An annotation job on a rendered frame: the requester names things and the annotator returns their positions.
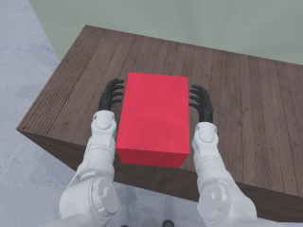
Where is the right robot hand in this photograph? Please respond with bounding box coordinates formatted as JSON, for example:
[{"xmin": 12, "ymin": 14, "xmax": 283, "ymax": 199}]
[{"xmin": 188, "ymin": 84, "xmax": 213, "ymax": 124}]

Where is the left robot hand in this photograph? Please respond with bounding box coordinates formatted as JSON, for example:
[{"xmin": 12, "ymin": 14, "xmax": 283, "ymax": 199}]
[{"xmin": 98, "ymin": 78, "xmax": 124, "ymax": 112}]

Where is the carton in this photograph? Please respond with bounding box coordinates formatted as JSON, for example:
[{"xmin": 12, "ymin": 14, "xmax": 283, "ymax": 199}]
[{"xmin": 116, "ymin": 72, "xmax": 190, "ymax": 168}]

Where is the pedestal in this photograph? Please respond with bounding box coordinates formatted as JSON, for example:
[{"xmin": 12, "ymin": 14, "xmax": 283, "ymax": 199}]
[{"xmin": 16, "ymin": 25, "xmax": 303, "ymax": 223}]

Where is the left robot upper arm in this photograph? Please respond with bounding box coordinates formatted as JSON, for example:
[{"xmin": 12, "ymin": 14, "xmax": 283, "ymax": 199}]
[{"xmin": 37, "ymin": 176, "xmax": 119, "ymax": 227}]

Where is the left robot forearm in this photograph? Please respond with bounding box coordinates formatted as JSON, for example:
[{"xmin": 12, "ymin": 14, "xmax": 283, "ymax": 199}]
[{"xmin": 59, "ymin": 110, "xmax": 116, "ymax": 213}]

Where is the right robot forearm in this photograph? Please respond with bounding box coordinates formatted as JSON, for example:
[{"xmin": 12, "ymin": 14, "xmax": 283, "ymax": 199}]
[{"xmin": 191, "ymin": 122, "xmax": 245, "ymax": 196}]

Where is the right robot upper arm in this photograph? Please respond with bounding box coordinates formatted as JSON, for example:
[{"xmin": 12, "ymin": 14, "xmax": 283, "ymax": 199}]
[{"xmin": 197, "ymin": 182, "xmax": 286, "ymax": 227}]

